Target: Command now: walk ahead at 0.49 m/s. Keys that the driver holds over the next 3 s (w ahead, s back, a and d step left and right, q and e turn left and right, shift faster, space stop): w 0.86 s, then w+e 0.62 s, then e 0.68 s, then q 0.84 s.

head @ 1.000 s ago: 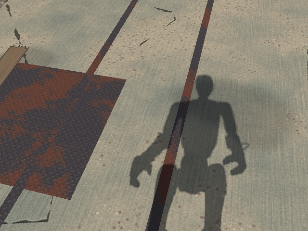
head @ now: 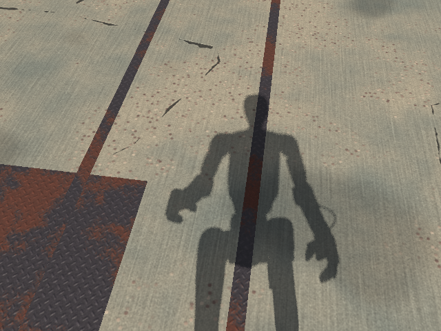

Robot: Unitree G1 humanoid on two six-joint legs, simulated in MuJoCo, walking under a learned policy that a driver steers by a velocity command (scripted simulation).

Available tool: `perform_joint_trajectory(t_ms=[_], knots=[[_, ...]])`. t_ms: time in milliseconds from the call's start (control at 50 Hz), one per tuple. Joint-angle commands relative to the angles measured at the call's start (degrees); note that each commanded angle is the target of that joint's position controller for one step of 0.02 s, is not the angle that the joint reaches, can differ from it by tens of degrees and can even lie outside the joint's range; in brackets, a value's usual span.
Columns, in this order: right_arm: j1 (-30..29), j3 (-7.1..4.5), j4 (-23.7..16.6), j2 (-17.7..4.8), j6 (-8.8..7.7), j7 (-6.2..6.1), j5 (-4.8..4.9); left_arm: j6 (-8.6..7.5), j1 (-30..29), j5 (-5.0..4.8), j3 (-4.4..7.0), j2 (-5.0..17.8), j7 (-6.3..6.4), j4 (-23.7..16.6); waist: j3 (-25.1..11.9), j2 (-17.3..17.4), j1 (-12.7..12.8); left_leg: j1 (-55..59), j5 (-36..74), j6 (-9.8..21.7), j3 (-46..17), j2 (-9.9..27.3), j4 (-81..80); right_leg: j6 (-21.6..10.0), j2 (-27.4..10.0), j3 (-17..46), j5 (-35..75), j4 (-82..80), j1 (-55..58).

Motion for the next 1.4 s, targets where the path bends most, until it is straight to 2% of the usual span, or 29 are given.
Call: perform_joint_trajectory(t_ms=[20, 120, 160, 180, 200, 220, 240, 280, 360, 500, 600, 660, 700, 720, 740, 760, 780, 820, 900, 1140, 1200, 1240, 1260, 1280, 1300, 1320, 1340, 1360, 1400], knots=[[1.1, -2.02, -1.7, -9.7, -0.17, -0.5, 0.48, -0.98, -7.1, -0.44, -0.02, 2.6, -0.93, -5.2, 4.5, 4.4, -0.4, -3.0, 8.2, 8.5, -7.3, 16.3, -4.3, -0.2, 1.6, -1.5, 2.0, -5.5, 2.0], [1.2, -2.58, -0.5, -11.3, 1.52, -0.82, 0.64, -1.71, -5.6, -0.65, 0.7, 5.4, -2.24, -6.5, 2.2, 7.0, 2.4, 5.5, 22.5, 6.3, -8.2, 19.3, 4.4, -3.8, 4.5, -2.9, -8.8, -10.6, 7.9], [0.0, -1.75, -1.2, -9.7, 2.05, -0.98, 0.12, -1.82, 10.6, -0.3, 3.18, 10.2, -1.55, -2.0, -8.6, 5.9, 10.0, -0.7, 33.2, 3.3, -3.7, 14.1, 24.1, -7.5, 5.2, -3.6, -7.4, -10.6, 31.8], [4.7, 0.0, -3.1, -4.6, 1.25, -0.69, -0.66, -1.62, 19.3, 1.0, 4.61, 16.3, -1.09, -0.6, -19.0, -4.4, 10.1, -21.4, 14.6, -0.4, -0.5, 7.7, 46.6, -15.1, -9.7, 17.5, -9.4, -9.5, 55.9], [6.5, 0.88, -2.1, -2.1, -0.09, -0.36, -0.09, -1.17, 21.5, 0.05, 4.19, 14.4, -1.31, 0.5, -24.3, -13.6, 9.9, -35.5, -20.1, -2.2, -5.6, 0.6, 59.8, -20.4, -16.2, 39.0, -18.6, -19.2, 64.2], [1.8, -0.75, -3.0, -8.5, -1.17, -0.02, 1.39, -1.1, 18.5, -0.3, 2.81, 10.4, -1.31, -0.1, -17.2, -8.5, 10.6, -41.8, -19.5, -1.1, -10.1, 4.3, 65.1, -17.6, -14.3, 34.7, -23.4, -21.2, 59.4], [-3.1, -0.9, -4.5, -9.3, -1.71, 0.09, 2.18, -0.99, 14.3, -0.07, 2.23, 8.5, -1.05, -1.1, -10.5, -5.4, 9.5, -43.2, -14.6, -0.4, -8.3, 7.4, 64.3, -15.4, -12.2, 26.3, -21.2, -22.1, 51.4], [-5.8, -1.26, -4.8, -8.4, -1.11, -0.42, 0.66, -1.32, 8.0, 0.74, 1.27, 5.4, -1.22, -2.0, -3.4, -1.5, 5.8, -38.2, -6.7, -0.7, -7.2, 11.8, 56.6, -13.5, -7.8, 16.3, -12.9, -26.0, 37.1], [-4.6, -0.84, -4.5, -5.1, 1.13, -0.7, 0.01, -2.31, 8.0, 0.58, 1.62, 6.4, -1.26, -0.7, -0.9, -1.4, 2.9, -34.8, -1.2, -2.6, -6.5, 13.2, 50.0, -14.6, -5.8, 9.0, -4.8, -31.1, 29.7], [-18.4, -0.03, -8.2, -3.3, 0.37, 0.17, -0.14, -1.39, 13.9, -0.19, 2.05, 8.6, 0.25, 2.3, 2.6, -0.7, 6.9, -35.2, 17.5, -3.8, -3.5, 10.7, 26.1, -12.0, -2.9, 0.8, -3.3, -32.9, 31.9], [-24.8, 0.12, -10.9, -4.2, -0.29, 1.7, 0.47, -0.04, 17.9, -0.76, 2.47, 9.3, 0.58, 5.0, 4.3, -1.1, 8.3, -36.6, 13.9, -1.9, -3.9, 9.3, 18.9, -11.3, -6.9, 1.8, -2.3, -29.1, 41.0], [-21.0, -0.72, -10.3, -6.6, -0.69, 2.22, 0.41, 0.82, 16.3, -0.86, 2.95, 10.5, 0.95, 5.1, 1.6, -2.6, 5.0, -29.4, 7.7, 0.4, -2.3, 7.1, 16.9, -9.6, -7.9, 1.7, 9.7, -23.0, 44.4], [-5.2, -3.15, -5.5, -11.1, -0.67, 1.51, 0.02, 1.38, 15.4, -0.34, 2.15, 8.7, 1.17, 4.4, -8.6, -1.0, -2.3, -6.0, 9.1, 3.7, -1.6, 6.3, 17.0, -6.7, -2.7, -2.4, 17.6, -3.9, 37.7], [2.9, -4.5, -4.2, -16.8, -0.45, 1.03, -1.18, 0.69, 20.3, 0.51, 0.48, 3.8, 0.87, 2.7, -18.1, 9.4, -2.1, 17.1, 6.6, 10.9, -22.1, 20.6, 17.8, -3.1, 3.9, -5.3, -1.6, 18.1, 17.5], [4.6, -4.07, -3.3, -15.2, -0.03, 1.22, -0.1, -0.64, 22.1, 0.09, -0.45, 1.1, 0.54, 3.6, -23.2, 18.9, -1.7, 25.3, -2.8, 16.5, -43.5, 27.2, 8.1, -1.3, 11.1, -0.3, -36.8, 31.8, 3.3], [1.7, -2.77, -3.8, -11.5, -0.08, 1.25, 0.37, -1.8, 17.5, -1.44, 1.1, 7.3, 0.15, 2.7, -16.5, 13.6, -2.5, 20.7, -8.3, 13.8, -39.7, 25.4, 6.0, -2.4, 7.4, 4.5, -36.5, 37.1, -3.2], [-2.5, -2.23, -4.8, -9.6, -0.07, 1.04, 0.08, -2.4, 12.8, -2.35, 1.29, 8.2, 0.02, 1.2, -9.9, 10.6, -1.4, 12.9, -6.7, 11.6, -31.7, 23.5, 5.1, -3.3, 4.4, 2.8, -31.6, 36.3, -4.9], [-8.8, -1.26, -5.6, -6.4, -0.5, 1.2, -0.88, -1.88, 10.2, -0.91, 1.75, 7.5, 0.62, 0.8, -3.1, 6.5, 2.2, -1.4, 1.8, 9.7, -21.9, 19.3, 1.4, -3.0, -0.1, 1.8, -23.4, 28.8, 0.2], [-9.2, -1.56, -4.2, -7.3, -1.45, 1.05, -1.09, 0.59, 12.1, -0.67, 1.4, 4.1, 0.79, 1.3, -0.8, 6.7, 5.1, -8.6, 9.0, 10.4, -13.4, 17.8, -4.1, -1.4, -1.7, 1.6, -17.4, 22.8, 3.7], [-1.9, -2.15, 0.7, -9.7, 0.26, -0.94, -0.45, 0.38, -5.7, -0.77, 0.42, 1.9, -2.01, -6.2, 5.0, 4.1, -1.0, 5.6, 18.1, 5.9, 2.8, 19.3, -3.3, -2.8, 2.2, -2.0, -1.4, -4.1, -2.2], [-3.3, -2.76, 0.2, -11.4, 1.7, -1.48, 0.0, 0.5, -5.0, -0.77, 1.05, 3.4, -3.18, -8.2, 3.3, 6.0, 1.1, 9.8, 37.1, 4.2, 5.0, 20.5, 4.3, -5.2, 4.9, -5.7, -10.2, -5.1, 1.5], [-4.8, -3.14, -0.6, -12.6, 2.74, -2.19, 0.0, 0.85, 4.2, -0.75, 2.92, 6.5, -3.25, -6.8, -2.9, 7.5, 6.6, 8.8, 54.1, 2.5, 7.2, 19.4, 18.5, -7.8, 9.4, -9.0, -13.7, -5.6, 14.6], [-5.2, -2.85, -1.3, -12.1, 2.94, -2.52, -0.01, 1.02, 13.7, -0.92, 4.82, 9.9, -2.56, -4.6, -7.8, 5.7, 11.3, 1.5, 49.9, 0.4, 8.4, 16.9, 31.5, -10.1, 10.4, -7.0, -10.6, -8.8, 29.4], [-3.4, -1.59, -3.3, -8.5, 2.07, -2.37, -1.32, 1.66, 21.0, -0.87, 6.58, 15.6, -1.15, -3.3, -14.1, -4.0, 12.1, -17.2, 25.3, -2.4, 9.2, 12.1, 51.5, -15.7, -1.6, 12.8, -11.5, -9.4, 48.6], [-1.2, 0.27, -5.1, -3.4, -0.29, -1.22, -1.48, 1.17, 18.3, -1.11, 6.11, 16.8, -1.33, -4.9, -20.2, -12.7, 7.5, -37.1, -20.6, -4.7, -1.0, -0.1, 68.0, -25.8, -12.7, 44.1, -17.4, -19.2, 62.2], [-6.7, -0.95, -6.1, -8.6, -2.56, -0.03, 0.44, 0.91, 18.7, -0.69, 4.77, 12.2, -1.39, -5.1, -18.9, -6.7, 10.8, -43.5, -19.0, -3.1, -9.4, 4.0, 70.3, -23.1, -11.4, 40.5, -19.4, -21.4, 61.8], [-10.3, -0.99, -7.3, -9.3, -3.66, 0.41, 1.78, 0.59, 16.5, -0.49, 4.11, 9.6, -1.21, -5.4, -11.9, -3.6, 10.3, -44.9, -14.4, -1.8, -8.3, 6.5, 67.6, -20.6, -9.0, 31.1, -16.3, -21.4, 54.8], [-11.1, -0.94, -7.3, -8.4, -3.98, 0.1, 0.98, 0.38, 12.8, -0.43, 3.77, 8.6, -1.27, -6.0, -6.9, 2.4, 7.4, -42.4, -10.6, -1.7, -7.8, 9.0, 61.3, -18.6, -6.3, 24.7, -11.1, -22.2, 45.5], [-10.3, -1.82, -7.0, -9.1, -2.66, -0.3, -0.68, 0.29, 8.2, 0.26, 2.83, 6.2, -0.95, -7.9, -3.5, 1.5, 3.9, -35.5, -7.2, -2.8, -7.8, 11.2, 54.4, -17.5, -3.3, 19.3, -3.5, -24.8, 34.5]])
